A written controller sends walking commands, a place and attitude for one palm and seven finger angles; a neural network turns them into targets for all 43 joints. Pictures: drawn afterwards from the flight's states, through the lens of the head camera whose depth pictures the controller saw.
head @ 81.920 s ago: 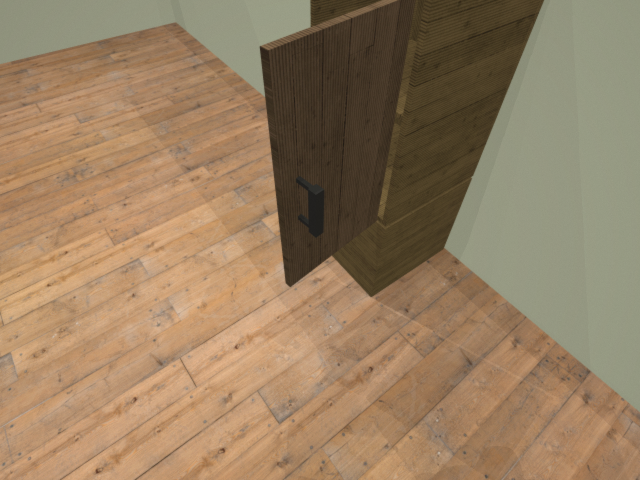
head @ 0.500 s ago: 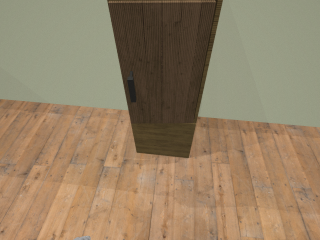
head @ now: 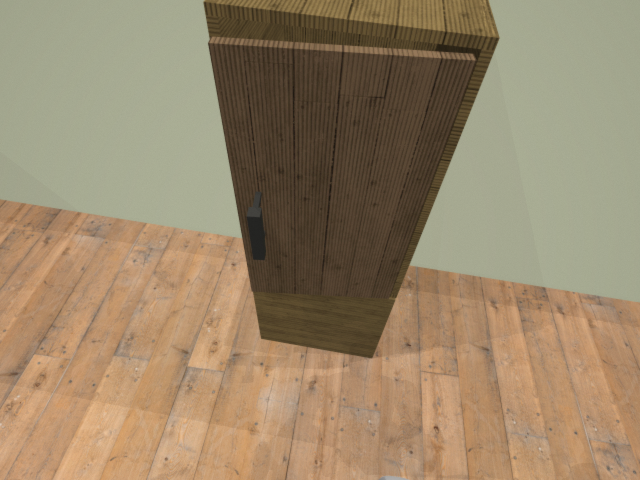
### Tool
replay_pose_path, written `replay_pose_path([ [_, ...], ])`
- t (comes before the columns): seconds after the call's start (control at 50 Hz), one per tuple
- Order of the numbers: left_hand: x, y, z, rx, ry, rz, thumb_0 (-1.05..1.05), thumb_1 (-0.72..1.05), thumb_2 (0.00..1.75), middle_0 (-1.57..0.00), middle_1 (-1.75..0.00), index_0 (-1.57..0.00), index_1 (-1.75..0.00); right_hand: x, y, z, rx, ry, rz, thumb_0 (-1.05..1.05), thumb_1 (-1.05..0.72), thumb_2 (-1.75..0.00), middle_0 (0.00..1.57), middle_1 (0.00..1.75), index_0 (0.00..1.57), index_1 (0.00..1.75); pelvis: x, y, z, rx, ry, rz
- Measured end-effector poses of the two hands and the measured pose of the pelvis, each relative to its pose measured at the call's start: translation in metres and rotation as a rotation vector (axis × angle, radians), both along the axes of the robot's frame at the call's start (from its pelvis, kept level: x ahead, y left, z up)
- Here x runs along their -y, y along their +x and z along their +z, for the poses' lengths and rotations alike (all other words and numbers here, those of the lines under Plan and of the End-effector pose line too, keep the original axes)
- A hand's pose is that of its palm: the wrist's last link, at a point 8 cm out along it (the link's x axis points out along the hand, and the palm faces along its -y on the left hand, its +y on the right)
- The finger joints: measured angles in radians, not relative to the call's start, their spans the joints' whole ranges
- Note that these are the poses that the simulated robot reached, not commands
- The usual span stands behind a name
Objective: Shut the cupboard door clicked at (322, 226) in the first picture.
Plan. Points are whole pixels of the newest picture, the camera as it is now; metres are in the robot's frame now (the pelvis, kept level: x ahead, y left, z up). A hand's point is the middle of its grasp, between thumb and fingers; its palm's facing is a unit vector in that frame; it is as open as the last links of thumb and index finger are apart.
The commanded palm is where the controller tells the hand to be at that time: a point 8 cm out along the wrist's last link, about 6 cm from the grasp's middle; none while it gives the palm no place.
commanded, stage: come to a stop and stand still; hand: left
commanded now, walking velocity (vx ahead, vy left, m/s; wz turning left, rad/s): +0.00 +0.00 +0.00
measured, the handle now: (258, 226) +0.53 +0.14 -0.07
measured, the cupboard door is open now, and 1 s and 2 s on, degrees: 7 7 7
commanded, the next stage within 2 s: look again from close up in 1.48 s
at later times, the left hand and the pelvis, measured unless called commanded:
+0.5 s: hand out of the picture +0.14 +0.19 -0.18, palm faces +0.07 -0.97 -0.22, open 7.3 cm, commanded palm none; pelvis +0.07 -0.01 -0.01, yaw +2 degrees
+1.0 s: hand out of the picture +0.07 +0.15 -0.17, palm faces +0.01 -0.98 -0.21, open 7.4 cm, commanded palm none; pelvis +0.05 -0.03 +0.00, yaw +1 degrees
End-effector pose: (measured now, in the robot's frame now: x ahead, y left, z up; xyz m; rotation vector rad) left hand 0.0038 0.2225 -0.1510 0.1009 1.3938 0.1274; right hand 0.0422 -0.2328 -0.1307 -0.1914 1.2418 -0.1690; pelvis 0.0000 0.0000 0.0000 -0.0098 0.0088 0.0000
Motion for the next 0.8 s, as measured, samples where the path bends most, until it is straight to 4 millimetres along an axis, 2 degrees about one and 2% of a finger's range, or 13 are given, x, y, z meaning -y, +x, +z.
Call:
replay_pose_path([
  [0.08, 0.004, 0.052, 0.009, 0.072, 0.036, -0.014, 0.01, 0.93, 0.9, -0.2, -0.3, -0.2, -0.3, 0.014, -0.002, -0.003, -0.086, 0.013, -0.02, 0.0, -0.93, -0.89, 0.21, 0.3, 0.21, 0.3, 0.013, 0.026, 0.003, 0.001, 0.004, 0.008],
  [0.16, 0.016, 0.091, 0.005, 0.122, 0.078, -0.029, 0.01, 0.93, 0.9, -0.2, -0.3, -0.2, -0.3, 0.029, 0.004, -0.019, -0.156, 0.042, -0.047, 0.0, -0.92, -0.89, 0.21, 0.3, 0.21, 0.3, 0.034, 0.054, -0.008, 0.005, 0.042, 0.008],
  [0.24, 0.032, 0.115, 0.01, 0.101, 0.08, -0.052, 0.01, 0.92, 0.9, -0.2, -0.3, -0.2, -0.3, 0.038, 0.02, -0.025, -0.184, 0.06, -0.078, 0.0, -0.92, -0.89, 0.2, 0.3, 0.2, 0.3, 0.04, 0.072, -0.006, -0.006, 0.022, 0.009],
  [0.34, 0.031, 0.133, 0.014, 0.121, 0.088, -0.024, 0.0, 0.92, 0.89, -0.2, -0.3, -0.2, -0.3, 0.043, 0.047, -0.017, -0.183, 0.033, -0.05, 0.01, -0.91, -0.89, 0.2, 0.3, 0.2, 0.3, 0.038, 0.077, 0.0, -0.016, 0.031, 0.026],
  [0.44, 0.01, 0.129, 0.011, 0.126, 0.089, 0.007, 0.0, 0.91, 0.89, -0.2, -0.3, -0.2, -0.3, 0.039, 0.085, -0.006, -0.105, -0.012, 0.002, 0.01, -0.91, -0.9, 0.2, 0.3, 0.2, 0.3, 0.023, 0.072, 0.001, -0.018, 0.028, 0.036],
  [0.54, -0.022, 0.117, -0.008, 0.102, 0.083, 0.027, 0.0, 0.91, 0.89, -0.2, -0.3, -0.2, -0.3, 0.022, 0.109, -0.001, 0.01, -0.055, 0.038, 0.0, -0.91, -0.9, 0.2, 0.3, 0.2, 0.3, 0.003, 0.07, -0.011, -0.002, 0.001, 0.035],
  [0.62, -0.035, 0.102, -0.006, 0.062, 0.084, 0.041, 0.0, 0.91, 0.9, -0.2, -0.3, -0.2, -0.3, 0.003, 0.111, 0.009, 0.029, -0.057, 0.064, 0.0, -0.91, -0.89, 0.2, 0.3, 0.2, 0.3, -0.002, 0.068, -0.004, 0.0, -0.003, 0.029],
  [0.7, -0.037, 0.083, 0.0, 0.024, 0.079, 0.045, 0.0, 0.91, 0.9, -0.2, -0.3, -0.2, -0.3, -0.009, 0.106, 0.011, 0.023, -0.031, 0.067, 0.0, -0.91, -0.89, 0.21, 0.3, 0.2, 0.3, -0.002, 0.066, 0.002, -0.007, -0.01, 0.022],
  [0.74, -0.034, 0.075, 0.002, 0.0, 0.076, 0.039, 0.0, 0.91, 0.9, -0.2, -0.3, -0.2, -0.3, -0.012, 0.1, 0.01, 0.016, -0.017, 0.055, 0.0, -0.91, -0.89, 0.21, 0.3, 0.21, 0.3, -0.001, 0.064, 0.004, -0.01, -0.012, 0.017],
  [0.8, -0.026, 0.067, 0.005, -0.026, 0.071, 0.022, 0.01, 0.91, 0.9, -0.19, -0.3, -0.2, -0.3, -0.005, 0.088, 0.007, 0.003, -0.008, 0.023, 0.0, -0.92, -0.89, 0.21, 0.3, 0.21, 0.3, 0.003, 0.061, 0.005, -0.012, -0.012, 0.012],
])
